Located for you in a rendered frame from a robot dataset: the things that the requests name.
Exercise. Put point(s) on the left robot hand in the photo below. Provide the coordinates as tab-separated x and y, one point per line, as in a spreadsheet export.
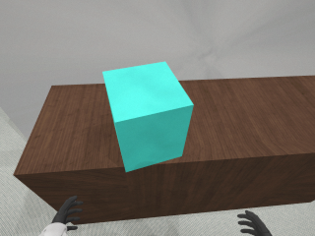
64	211

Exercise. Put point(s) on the pedestal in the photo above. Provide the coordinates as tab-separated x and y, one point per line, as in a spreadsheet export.
250	143

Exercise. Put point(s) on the carton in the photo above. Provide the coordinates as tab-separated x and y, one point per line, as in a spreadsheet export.
151	113

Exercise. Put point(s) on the right robot hand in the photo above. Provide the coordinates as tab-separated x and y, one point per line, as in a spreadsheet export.
259	228

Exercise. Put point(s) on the robot left forearm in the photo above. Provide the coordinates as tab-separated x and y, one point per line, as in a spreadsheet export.
54	229

